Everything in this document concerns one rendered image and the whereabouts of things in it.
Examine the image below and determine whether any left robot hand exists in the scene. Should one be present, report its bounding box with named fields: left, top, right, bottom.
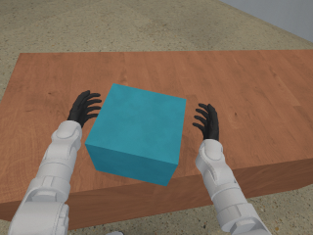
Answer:
left=67, top=90, right=102, bottom=128

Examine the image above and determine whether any left robot upper arm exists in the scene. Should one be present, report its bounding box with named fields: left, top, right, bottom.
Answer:
left=11, top=201, right=69, bottom=235

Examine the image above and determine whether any right robot hand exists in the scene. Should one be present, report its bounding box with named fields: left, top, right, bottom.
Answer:
left=192, top=103, right=219, bottom=141

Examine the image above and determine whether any robot left forearm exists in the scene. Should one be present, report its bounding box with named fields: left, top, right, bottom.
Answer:
left=7, top=120, right=82, bottom=235

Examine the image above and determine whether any robot right forearm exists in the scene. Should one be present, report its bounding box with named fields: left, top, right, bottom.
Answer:
left=195, top=139, right=272, bottom=235

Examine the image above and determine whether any carton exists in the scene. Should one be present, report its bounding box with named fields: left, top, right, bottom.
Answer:
left=84, top=83, right=187, bottom=186

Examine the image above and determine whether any pedestal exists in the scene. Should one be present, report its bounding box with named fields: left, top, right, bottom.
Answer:
left=0, top=49, right=313, bottom=231

